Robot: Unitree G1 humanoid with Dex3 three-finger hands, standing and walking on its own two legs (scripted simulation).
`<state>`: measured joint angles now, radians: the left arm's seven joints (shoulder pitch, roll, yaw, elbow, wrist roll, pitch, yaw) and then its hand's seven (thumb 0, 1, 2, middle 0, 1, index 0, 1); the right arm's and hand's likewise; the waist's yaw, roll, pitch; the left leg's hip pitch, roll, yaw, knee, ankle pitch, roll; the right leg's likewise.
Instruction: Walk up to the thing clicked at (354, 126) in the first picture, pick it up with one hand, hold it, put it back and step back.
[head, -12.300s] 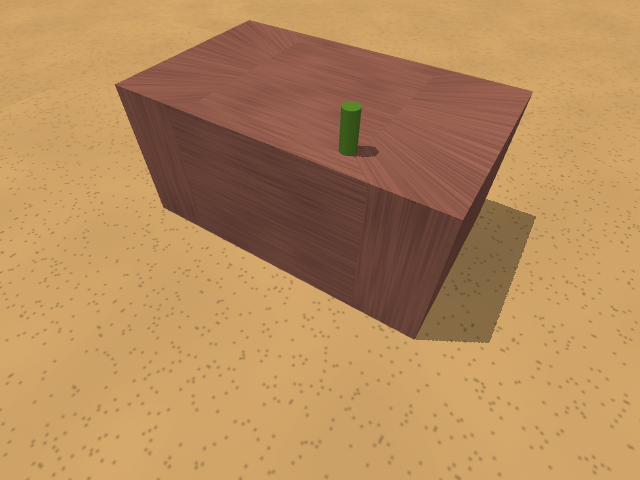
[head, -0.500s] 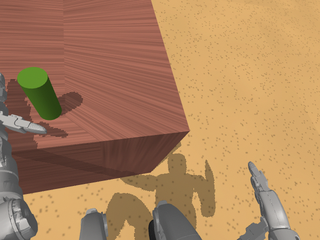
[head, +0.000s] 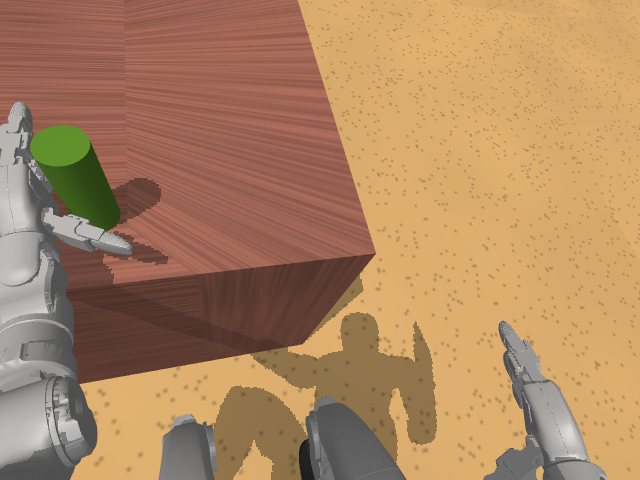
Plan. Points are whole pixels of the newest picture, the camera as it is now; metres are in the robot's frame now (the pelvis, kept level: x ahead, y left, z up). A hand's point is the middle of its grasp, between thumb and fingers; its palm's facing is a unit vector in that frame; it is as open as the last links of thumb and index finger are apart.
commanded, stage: rest palm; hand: left
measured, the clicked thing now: (82, 185) +0.49 +0.21 +0.01
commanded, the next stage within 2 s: close in 0.14 s
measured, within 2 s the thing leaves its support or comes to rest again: leaves its support in 1.28 s
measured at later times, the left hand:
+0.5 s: hand (80, 190) +0.48 +0.21 +0.02, palm faces +0.16 -0.99 +0.01, open 15.7 cm
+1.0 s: hand (93, 192) +0.48 +0.20 +0.01, palm faces +0.14 -0.99 +0.02, open 7.9 cm
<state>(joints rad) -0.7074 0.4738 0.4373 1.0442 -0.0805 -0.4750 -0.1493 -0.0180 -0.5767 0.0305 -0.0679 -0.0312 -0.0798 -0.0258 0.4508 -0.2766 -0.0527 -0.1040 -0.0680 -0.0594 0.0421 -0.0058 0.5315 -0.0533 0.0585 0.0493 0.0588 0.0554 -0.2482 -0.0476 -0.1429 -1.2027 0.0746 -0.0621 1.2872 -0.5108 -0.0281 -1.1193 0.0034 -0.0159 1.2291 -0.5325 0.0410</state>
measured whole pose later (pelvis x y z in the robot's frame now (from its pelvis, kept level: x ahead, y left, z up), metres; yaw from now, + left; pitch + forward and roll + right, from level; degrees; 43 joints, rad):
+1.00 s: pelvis +0.00 +0.00 +0.00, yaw -1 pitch +24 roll -4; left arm -0.67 0.42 0.42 1.02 -0.07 -0.48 -0.08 -0.01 -0.10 0.64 -0.97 -0.84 -1.02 -0.85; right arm 0.42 -0.26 -0.06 -0.12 -0.06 0.00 0.06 -0.01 0.50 -0.05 0.06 0.05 0.06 0.05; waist -0.23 -0.02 -0.15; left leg -1.20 0.08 -0.05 1.30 -0.52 -0.02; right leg -1.12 0.01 0.00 1.23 -0.54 0.05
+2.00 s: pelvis +0.01 +0.00 +0.03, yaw +0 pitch +20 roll -3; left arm -0.70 0.42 0.38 0.98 -0.08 -0.37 -0.09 -0.04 -0.08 1.14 -0.87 -1.03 -0.93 -1.06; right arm 0.40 -0.24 -0.05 0.01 -0.04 0.04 0.03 -0.01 0.53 -0.06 0.06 0.05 0.06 0.05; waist -0.18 -0.01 -0.14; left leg -1.03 0.08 -0.03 1.16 -0.49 -0.02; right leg -0.96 0.00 0.01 1.11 -0.50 0.05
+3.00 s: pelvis +0.03 +0.00 +0.08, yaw +1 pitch +8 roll -1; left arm -0.28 0.23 0.21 0.31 -0.17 -0.04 -0.02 -0.04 -0.05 1.11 -0.85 -1.04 -0.91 -1.07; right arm 0.36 -0.22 -0.12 0.28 0.03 0.04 -0.03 -0.01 0.55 -0.05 0.05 0.05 0.05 0.05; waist -0.03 0.02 -0.11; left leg -0.59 0.05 0.01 0.86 -0.41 -0.03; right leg -0.54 -0.02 0.03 0.85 -0.44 0.04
